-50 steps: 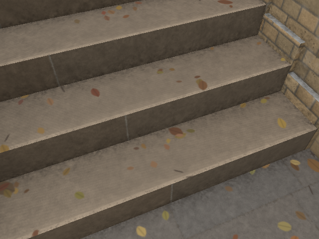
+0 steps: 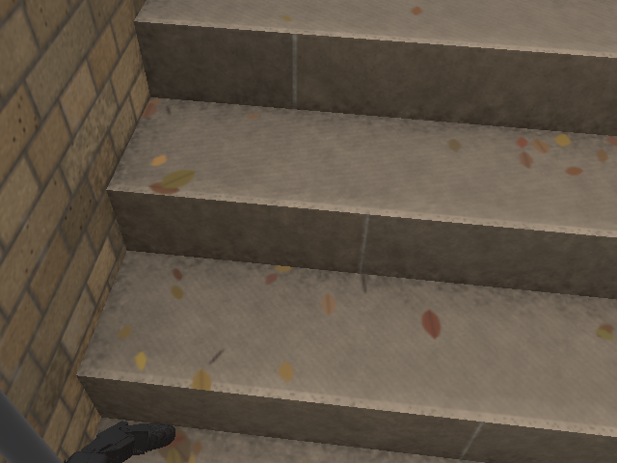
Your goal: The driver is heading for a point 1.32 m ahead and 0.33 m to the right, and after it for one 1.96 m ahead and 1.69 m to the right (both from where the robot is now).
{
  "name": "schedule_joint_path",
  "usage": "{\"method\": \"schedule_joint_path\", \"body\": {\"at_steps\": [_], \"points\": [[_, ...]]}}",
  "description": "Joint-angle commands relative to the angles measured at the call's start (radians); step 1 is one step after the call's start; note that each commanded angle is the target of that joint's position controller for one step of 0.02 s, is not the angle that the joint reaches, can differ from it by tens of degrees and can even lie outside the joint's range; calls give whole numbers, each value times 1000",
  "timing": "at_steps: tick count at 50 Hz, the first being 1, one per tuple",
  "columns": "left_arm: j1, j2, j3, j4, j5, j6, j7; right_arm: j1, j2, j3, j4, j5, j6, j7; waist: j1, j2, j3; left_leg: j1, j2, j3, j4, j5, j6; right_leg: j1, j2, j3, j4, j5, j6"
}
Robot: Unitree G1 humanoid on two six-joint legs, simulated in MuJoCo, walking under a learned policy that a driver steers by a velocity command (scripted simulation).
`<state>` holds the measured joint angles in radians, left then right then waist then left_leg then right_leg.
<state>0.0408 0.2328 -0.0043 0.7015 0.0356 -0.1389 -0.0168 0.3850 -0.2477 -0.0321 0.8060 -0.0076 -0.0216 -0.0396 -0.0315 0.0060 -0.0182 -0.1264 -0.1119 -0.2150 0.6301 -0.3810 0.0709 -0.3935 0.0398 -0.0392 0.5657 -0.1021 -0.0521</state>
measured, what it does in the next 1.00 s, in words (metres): climbs, turning right: left foot 0.17 m higher, then right foot 0.17 m higher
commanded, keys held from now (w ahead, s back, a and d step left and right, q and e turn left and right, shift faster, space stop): w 0.24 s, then w+e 0.76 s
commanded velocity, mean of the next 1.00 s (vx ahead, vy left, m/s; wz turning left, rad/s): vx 0.50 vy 0.00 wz -0.23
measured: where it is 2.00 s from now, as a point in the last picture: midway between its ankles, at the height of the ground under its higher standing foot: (529, 60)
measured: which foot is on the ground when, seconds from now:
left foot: up 0.00-0.36, down 0.38-0.96, up 0.98-1.00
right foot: down 0.00-0.40, up 0.42-0.90, down 0.92-1.00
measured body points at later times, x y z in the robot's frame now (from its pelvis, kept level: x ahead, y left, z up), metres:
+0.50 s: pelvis +0.22 +0.01 +0.10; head +0.23 -0.01 +0.55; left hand +0.25 +0.26 -0.03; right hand +0.41 -0.21 +0.01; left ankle +0.30 +0.10 -0.57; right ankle +0.09 -0.14 -0.43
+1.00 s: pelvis +0.45 -0.13 +0.21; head +0.47 -0.14 +0.66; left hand +0.73 +0.00 +0.14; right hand +0.33 -0.36 +0.07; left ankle +0.33 +0.10 -0.43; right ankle +0.53 -0.23 -0.40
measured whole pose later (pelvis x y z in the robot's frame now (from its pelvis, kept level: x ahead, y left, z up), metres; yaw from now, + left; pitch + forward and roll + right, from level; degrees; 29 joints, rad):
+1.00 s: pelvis +0.45 -0.13 +0.21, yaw -18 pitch +3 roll +0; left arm 0.04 0.21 -0.03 0.61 0.00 0.00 -0.04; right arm 0.44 -0.21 -0.03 1.00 0.00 -0.06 -0.01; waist 0.00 0.00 -0.01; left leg -0.21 0.17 0.02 0.98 -0.10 -0.02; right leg -0.89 -0.01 -0.15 1.30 -0.49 -0.14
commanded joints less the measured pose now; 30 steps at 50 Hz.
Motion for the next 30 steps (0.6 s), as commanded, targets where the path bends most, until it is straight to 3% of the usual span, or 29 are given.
{"method": "schedule_joint_path", "body": {"at_steps": [1, 2, 3, 4, 5, 7, 8, 9, 10, 11, 12, 13, 14, 15, 16, 17, 18, 19, 20, 21, 22, 23, 24, 25, 26, 27, 28, 29, 30], "points": [[517, 181, 67, 133, -17, 6, 20, -275, 25, 27, -160, -70, -73, 18, 228, -195, -75, -681, -70, 2, 844, -180, -39, 795, -295, 333, -143, 1104, -89], [495, 208, 68, 121, 27, 5, 23, -53, 24, 30, -123, -7, -102, 26, 103, -176, -128, -804, -60, -82, 1085, -187, -36, 770, -485, 492, -64, 1330, -235], [439, 174, 75, 101, 48, 30, 38, -4, -24, 23, -96, 18, -95, 29, 81, -104, -158, -888, -25, -13, 1266, -187, -53, 761, -494, 480, -111, 1066, -316], [392, 126, 66, 92, 38, 52, 41, -85, -35, 29, -122, 34, -80, 24, 87, -105, -103, -1006, 1, 51, 1451, -218, -67, 700, -453, 436, -191, 644, -316], [339, 75, 44, 94, 15, 68, 36, -144, -3, 46, -154, 22, -65, 24, 48, -36, -58, -1077, 40, 63, 1551, -203, -57, 579, -411, 404, -235, 289, -250], [258, 24, 13, 117, -18, 79, 32, -281, 79, 90, -254, -2, -46, 54, -22, -4, 116, -1090, 81, 87, 1481, -148, -45, 220, -284, 250, -327, 39, -161], [312, 29, 11, 157, -24, 85, 36, -309, 143, 113, -280, -7, -41, 66, -10, -52, 124, -1105, 62, 156, 1606, -142, -49, 145, -267, 225, -364, 66, -164], [312, 36, 8, 166, -26, 88, 40, -313, 147, 125, -317, -3, -40, 71, -31, -45, 126, -1096, 81, 154, 1552, -88, -52, 88, -239, 177, -377, 42, -142], [353, 36, 8, 189, -15, 96, 44, -353, 159, 134, -337, -4, -42, 70, -5, -56, 116, -1171, 71, 165, 1630, -67, -50, 117, -248, 182, -380, 73, -144], [382, 51, 9, 198, -19, 101, 52, -375, 156, 142, -368, 0, -46, 68, -5, -43, 106, -1229, 94, 148, 1587, -45, -51, 167, -243, 170, -377, 54, -130], [399, 63, 11, 201, -27, 105, 62, -409, 154, 151, -396, 1, -51, 68, 1, -29, 93, -1263, 112, 154, 1500, -22, -54, 204, -226, 151, -371, 58, -115], [422, 66, 6, 214, -50, 113, 71, -492, 163, 176, -471, -12, -57, 75, -7, -27, 74, -1208, 164, 214, 1274, 29, -62, 148, -186, 141, -394, 72, -97], [480, 60, 4, 217, -54, 117, 82, -588, 140, 175, -494, -29, -68, 81, 46, 0, 12, -1105, 182, 306, 1117, 136, -82, 155, -184, 156, -416, 170, -109], [485, 105, 16, 214, -79, 120, 100, -682, 163, 205, -549, -52, -82, 87, 53, 16, -55, -712, 184, 413, 759, 78, -76, -7, -188, 149, -572, 381, -131], [595, 100, 10, 251, -82, 115, 104, -741, 162, 195, -561, -46, -89, 71, 88, -19, -138, -473, 95, 494, 667, 48, -82, 18, -171, 156, -551, 761, -122], [631, 179, 20, 274, -58, 92, 95, -582, 115, 157, -520, -30, -96, 68, 19, -200, -290, -294, -7, 519, 681, -118, -53, 188, -218, 163, -425, 1436, -168], [540, 302, 56, 239, -36, 92, 83, -381, 6, 112, -467, -32, -90, 60, -90, -303, -355, -313, 2, 436, 557, -177, -14, 430, -243, 160, -237, 1765, -178], [422, 345, 77, 223, -28, 100, 84, -173, -74, 72, -396, -32, -90, 58, -209, -339, -440, -244, 44, 273, 383, -149, 45, 553, -271, 153, 4, 1852, -177], [406, 265, 78, 183, -31, 81, 68, 7, -154, 36, -276, -56, -90, 61, -222, -93, -544, 59, 190, -58, 254, -89, 151, 268, -202, 163, 277, 1622, -171], [374, 114, 51, 164, -29, 50, 23, 214, -250, -6, -154, -85, -60, 44, -244, 383, -597, 335, 449, -647, -189, -27, 344, -134, 48, 228, 761, 300, -131], [353, 103, 69, 181, -37, 29, -22, 203, -176, 5, -95, -81, -53, 16, -215, 271, -557, 266, 534, -925, -318, -224, 352, -337, 123, 471, 1257, -82, -102], [205, 29, 52, 77, -56, 34, -45, 84, -108, 20, -48, -6, -36, 6, -140, 163, -261, 88, 526, -748, -304, -445, 250, -553, 74, 398, 1435, -132, -98], [99, -62, 10, -11, -44, 49, -38, -6, -50, 30, 12, 6, -32, 8, -58, 51, -21, -109, 485, -517, -285, -381, 167, -665, 52, 311, 1512, -103, -114], [116, -103, -12, -26, -32, 64, -33, -80, 81, 60, 53, -10, -40, 23, 31, -60, 71, -242, 432, -290, -243, -190, 101, -692, 21, 287, 1559, -62, -121], [196, -128, -27, -17, -43, 81, -29, -132, 187, 83, 102, -24, -47, 43, 103, -68, 79, -302, 385, -117, -235, -34, 54, -684, 4, 292, 1622, -52, -125], [259, -157, -50, -6, -57, 80, -30, -135, 178, 73, 129, -28, -50, 62, 131, -60, 76, -309, 369, 13, -237, 133, 32, -712, -12, 274, 1632, -17, -130], [305, -157, -57, 10, -79, 85, -30, -150, 176, 71, 139, -41, -49, 72, 164, -54, 81, -326, 360, 121, -254, 147, 19, -745, -30, 273, 1595, -1, -127], [325, -152, -67, 15, -83, 91, -21, -165, 136, 65, 139, -46, -50, 75, 190, -32, 94, -406, 341, 228, -274, 106, 26, -728, -37, 245, 1508, 47, -103], [292, -135, -72, 1, -64, 99, -15, -185, 111, 66, 144, -53, -58, 72, 201, -18, 94, -492, 318, 300, -315, 67, 35, -684, -38, 196, 1427, 118, -79]]}}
